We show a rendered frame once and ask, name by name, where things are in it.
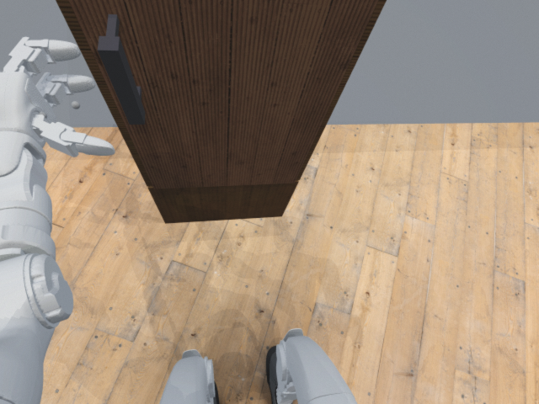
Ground left robot upper arm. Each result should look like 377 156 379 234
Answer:
0 253 73 404

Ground robot left thigh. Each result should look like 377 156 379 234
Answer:
159 356 215 404

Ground left robot hand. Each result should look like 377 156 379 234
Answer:
0 37 115 157

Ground cupboard door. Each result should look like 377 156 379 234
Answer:
68 0 379 189

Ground right robot shin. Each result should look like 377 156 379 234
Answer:
276 328 303 404

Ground handle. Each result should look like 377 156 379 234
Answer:
98 14 145 125

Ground left robot forearm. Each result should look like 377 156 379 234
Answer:
0 131 56 262

